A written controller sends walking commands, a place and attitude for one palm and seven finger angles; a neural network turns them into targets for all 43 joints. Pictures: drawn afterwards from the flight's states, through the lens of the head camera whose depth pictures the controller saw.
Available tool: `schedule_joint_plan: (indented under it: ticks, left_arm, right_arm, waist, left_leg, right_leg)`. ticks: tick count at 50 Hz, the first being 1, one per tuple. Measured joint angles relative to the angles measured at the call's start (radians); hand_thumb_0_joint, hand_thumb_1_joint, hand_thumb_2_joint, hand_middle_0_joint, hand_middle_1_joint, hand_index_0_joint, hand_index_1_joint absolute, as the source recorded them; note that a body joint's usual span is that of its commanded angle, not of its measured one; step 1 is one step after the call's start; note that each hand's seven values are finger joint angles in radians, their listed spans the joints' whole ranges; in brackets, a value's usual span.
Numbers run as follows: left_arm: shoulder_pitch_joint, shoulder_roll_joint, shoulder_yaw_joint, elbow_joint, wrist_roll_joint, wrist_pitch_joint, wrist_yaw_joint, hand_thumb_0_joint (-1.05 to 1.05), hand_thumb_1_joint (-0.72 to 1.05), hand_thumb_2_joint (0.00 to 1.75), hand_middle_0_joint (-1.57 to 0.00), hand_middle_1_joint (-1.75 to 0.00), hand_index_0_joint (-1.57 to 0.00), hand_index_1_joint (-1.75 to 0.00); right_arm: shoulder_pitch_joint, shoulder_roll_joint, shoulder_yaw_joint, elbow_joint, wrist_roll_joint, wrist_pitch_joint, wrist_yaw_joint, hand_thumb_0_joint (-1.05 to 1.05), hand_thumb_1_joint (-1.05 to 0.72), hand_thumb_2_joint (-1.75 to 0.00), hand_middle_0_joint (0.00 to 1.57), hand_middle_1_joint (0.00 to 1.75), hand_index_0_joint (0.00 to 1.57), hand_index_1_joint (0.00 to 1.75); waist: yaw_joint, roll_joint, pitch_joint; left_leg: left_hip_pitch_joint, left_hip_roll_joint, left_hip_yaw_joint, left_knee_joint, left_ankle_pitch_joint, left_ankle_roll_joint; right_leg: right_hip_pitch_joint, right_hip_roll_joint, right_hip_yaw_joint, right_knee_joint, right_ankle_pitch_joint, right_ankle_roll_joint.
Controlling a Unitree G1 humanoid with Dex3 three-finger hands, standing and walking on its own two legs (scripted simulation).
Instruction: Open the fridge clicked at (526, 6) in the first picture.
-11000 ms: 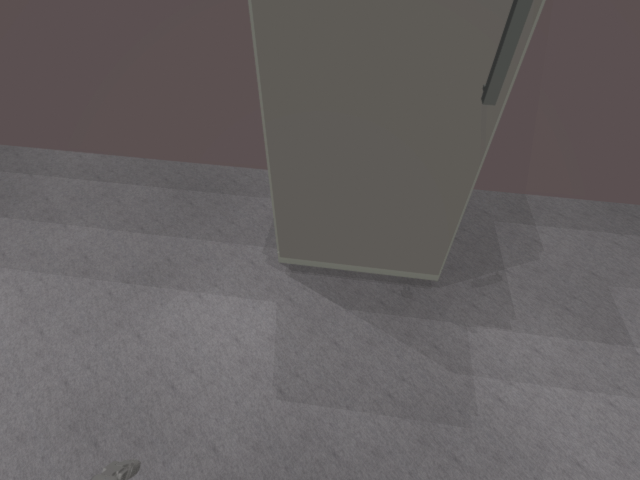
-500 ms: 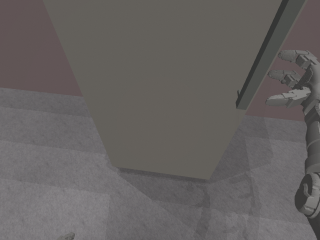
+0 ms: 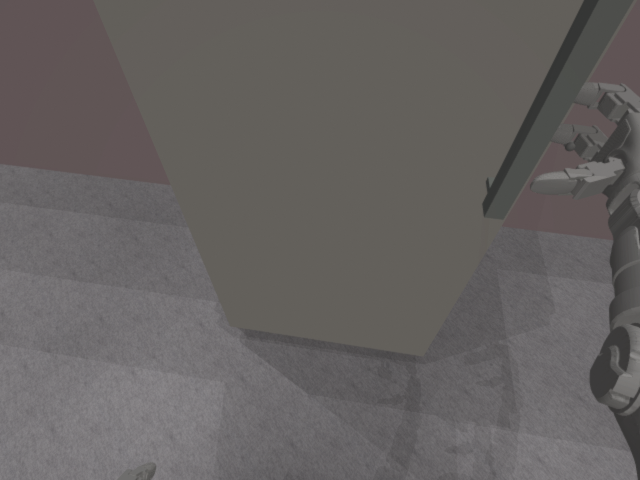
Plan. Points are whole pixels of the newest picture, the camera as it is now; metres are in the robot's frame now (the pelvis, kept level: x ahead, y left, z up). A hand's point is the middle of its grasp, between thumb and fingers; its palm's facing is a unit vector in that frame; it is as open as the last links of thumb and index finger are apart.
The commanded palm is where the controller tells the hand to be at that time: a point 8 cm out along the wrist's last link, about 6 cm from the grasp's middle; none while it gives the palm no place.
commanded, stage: feel for the door with the fingertips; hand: right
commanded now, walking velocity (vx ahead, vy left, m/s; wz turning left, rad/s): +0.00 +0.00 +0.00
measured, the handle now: (549, 87) +0.52 -0.18 +0.23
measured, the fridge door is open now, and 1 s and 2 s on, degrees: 0 0 0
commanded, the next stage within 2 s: slide the fingers in behind the handle in 0.20 s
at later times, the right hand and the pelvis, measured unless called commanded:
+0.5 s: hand (560, 142) +0.48 -0.20 +0.19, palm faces +0.01 +1.00 +0.00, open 13.9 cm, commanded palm +0.45 -0.25 +0.19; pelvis +0.00 -0.01 +0.00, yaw +0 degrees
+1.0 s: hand (550, 149) +0.46 -0.19 +0.19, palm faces +0.01 +1.00 +0.00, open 14.0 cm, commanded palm +0.44 -0.23 +0.19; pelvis +0.00 +0.00 +0.00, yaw -1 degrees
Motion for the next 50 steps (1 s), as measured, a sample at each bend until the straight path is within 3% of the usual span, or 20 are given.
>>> schedule_joint_plan:
  ticks: [21, 27, 37, 50]
  left_arm:
    - [0.016, -0.006, 0.010, 0.001, 0.010, 0.016, -0.014, 0.01, 0.91, 0.89, -0.20, -0.30, -0.20, -0.30]
    - [0.016, -0.011, 0.005, 0.000, 0.012, 0.018, -0.020, 0.01, 0.91, 0.89, -0.20, -0.30, -0.20, -0.30]
    - [0.002, -0.009, 0.006, -0.019, 0.004, 0.022, -0.016, 0.01, 0.91, 0.89, -0.20, -0.30, -0.20, -0.30]
    - [-0.025, 0.001, 0.011, -0.003, 0.002, -0.001, -0.006, 0.01, 0.91, 0.89, -0.20, -0.30, -0.20, -0.30]
  right_arm:
    - [0.002, 0.030, 0.020, -0.031, 0.000, -0.006, -0.024, -0.01, 0.50, -0.30, 0.32, 1.22, 0.32, 1.22]
    - [0.035, 0.061, 0.004, -0.068, 0.009, -0.005, -0.028, -0.01, 0.50, -0.30, 0.31, 1.21, 0.31, 1.21]
    - [0.091, 0.064, -0.002, -0.113, 0.005, 0.009, -0.045, -0.01, 0.50, -0.30, 0.30, 1.20, 0.30, 1.20]
    - [0.038, 0.104, 0.064, -0.102, 0.018, 0.033, -0.061, -0.01, 0.50, -0.30, 0.29, 1.20, 0.30, 1.20]
  waist:
    - [-0.001, -0.004, -0.010]
    - [-0.003, -0.009, -0.021]
    - [-0.012, -0.006, -0.007]
    - [-0.021, -0.006, -0.007]
  left_leg:
    - [-0.008, 0.004, 0.003, 0.005, -0.006, -0.006]
    - [0.000, 0.002, -0.006, 0.005, -0.006, -0.006]
    - [0.017, -0.002, -0.008, 0.005, -0.004, -0.002]
    - [0.024, 0.006, 0.009, 0.004, -0.001, 0.000]
  right_leg:
    - [-0.017, 0.003, 0.005, 0.019, -0.012, -0.005]
    - [-0.001, 0.003, -0.004, 0.012, -0.013, -0.006]
    - [0.020, 0.000, -0.006, 0.006, -0.008, -0.003]
    - [0.018, 0.006, 0.012, 0.004, 0.002, -0.001]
